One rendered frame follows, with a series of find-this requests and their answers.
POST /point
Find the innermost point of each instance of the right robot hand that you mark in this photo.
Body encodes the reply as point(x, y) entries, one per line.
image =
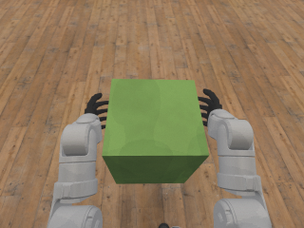
point(213, 103)

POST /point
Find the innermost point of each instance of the robot left upper arm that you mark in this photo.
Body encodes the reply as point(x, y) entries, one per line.
point(77, 216)

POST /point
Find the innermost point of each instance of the left robot hand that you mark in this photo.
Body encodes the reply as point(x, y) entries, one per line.
point(91, 107)

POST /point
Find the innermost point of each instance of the carton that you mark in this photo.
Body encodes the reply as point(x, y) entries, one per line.
point(154, 131)

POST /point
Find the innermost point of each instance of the right robot forearm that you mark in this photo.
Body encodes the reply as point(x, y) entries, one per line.
point(236, 150)

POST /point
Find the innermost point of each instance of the left robot forearm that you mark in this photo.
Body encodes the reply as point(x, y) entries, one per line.
point(77, 169)

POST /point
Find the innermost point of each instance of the robot right upper arm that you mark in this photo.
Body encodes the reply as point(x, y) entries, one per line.
point(240, 213)

